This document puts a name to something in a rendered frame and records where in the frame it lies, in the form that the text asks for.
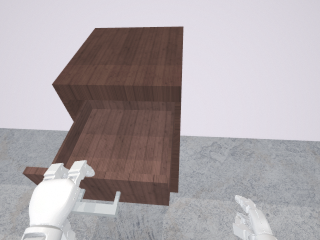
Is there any robot right hand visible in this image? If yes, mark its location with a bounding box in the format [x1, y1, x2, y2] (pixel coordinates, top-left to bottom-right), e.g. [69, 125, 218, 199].
[232, 195, 273, 240]

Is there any cabinet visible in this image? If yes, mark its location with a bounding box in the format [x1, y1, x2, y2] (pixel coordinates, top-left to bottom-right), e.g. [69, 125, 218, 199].
[52, 26, 184, 193]

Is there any robot left hand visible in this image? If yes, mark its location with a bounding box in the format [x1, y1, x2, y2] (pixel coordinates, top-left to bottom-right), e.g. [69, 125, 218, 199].
[28, 160, 95, 240]

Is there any handle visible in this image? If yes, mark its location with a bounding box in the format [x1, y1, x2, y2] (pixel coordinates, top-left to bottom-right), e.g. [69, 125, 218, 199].
[71, 188, 121, 218]

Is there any left robot forearm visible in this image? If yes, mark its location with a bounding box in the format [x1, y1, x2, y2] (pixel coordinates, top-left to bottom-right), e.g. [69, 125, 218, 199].
[21, 224, 63, 240]

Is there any drawer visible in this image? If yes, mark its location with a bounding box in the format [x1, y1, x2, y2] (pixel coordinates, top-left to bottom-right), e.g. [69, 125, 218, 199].
[23, 100, 175, 206]

